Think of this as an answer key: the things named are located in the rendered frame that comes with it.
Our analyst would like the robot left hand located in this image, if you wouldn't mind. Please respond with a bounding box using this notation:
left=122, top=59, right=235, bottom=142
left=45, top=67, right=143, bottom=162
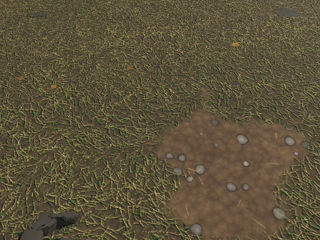
left=18, top=212, right=79, bottom=240

